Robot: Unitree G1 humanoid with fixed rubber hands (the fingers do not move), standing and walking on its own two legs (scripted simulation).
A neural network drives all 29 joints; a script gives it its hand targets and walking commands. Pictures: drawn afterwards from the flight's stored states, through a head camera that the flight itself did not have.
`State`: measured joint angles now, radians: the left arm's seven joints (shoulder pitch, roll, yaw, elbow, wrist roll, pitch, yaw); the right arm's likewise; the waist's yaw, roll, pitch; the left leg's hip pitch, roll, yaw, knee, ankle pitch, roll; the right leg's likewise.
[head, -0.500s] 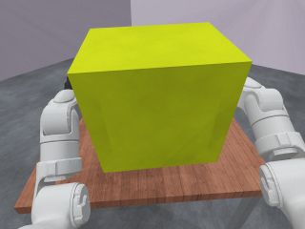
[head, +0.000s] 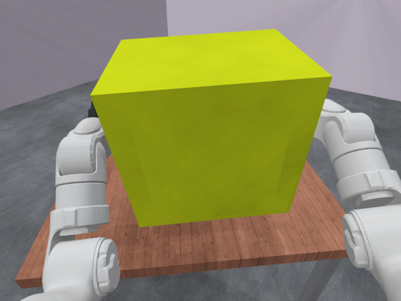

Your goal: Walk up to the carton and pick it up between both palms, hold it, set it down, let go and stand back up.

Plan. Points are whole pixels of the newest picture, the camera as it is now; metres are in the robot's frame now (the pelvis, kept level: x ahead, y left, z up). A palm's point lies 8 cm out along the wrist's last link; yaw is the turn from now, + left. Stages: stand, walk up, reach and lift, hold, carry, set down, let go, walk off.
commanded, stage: hold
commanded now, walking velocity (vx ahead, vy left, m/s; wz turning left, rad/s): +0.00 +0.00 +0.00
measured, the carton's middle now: (207, 128) +0.38 +0.00 +0.24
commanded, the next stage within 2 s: none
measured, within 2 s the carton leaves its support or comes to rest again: neither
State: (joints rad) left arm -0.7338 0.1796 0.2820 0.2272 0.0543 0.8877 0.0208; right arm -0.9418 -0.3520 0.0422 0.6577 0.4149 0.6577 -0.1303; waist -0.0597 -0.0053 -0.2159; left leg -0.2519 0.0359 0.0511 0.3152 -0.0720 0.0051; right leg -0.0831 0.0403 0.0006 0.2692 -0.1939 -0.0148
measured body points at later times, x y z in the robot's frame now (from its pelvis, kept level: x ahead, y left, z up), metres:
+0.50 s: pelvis +0.00 +0.00 +0.00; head -0.08 +0.01 +0.44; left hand +0.37 +0.20 +0.25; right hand +0.38 -0.19 +0.28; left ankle +0.06 +0.11 -0.75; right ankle -0.03 -0.11 -0.75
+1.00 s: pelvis +0.00 +0.00 +0.00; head -0.08 +0.01 +0.44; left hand +0.36 +0.20 +0.25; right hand +0.39 -0.19 +0.27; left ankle +0.06 +0.11 -0.75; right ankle -0.03 -0.11 -0.75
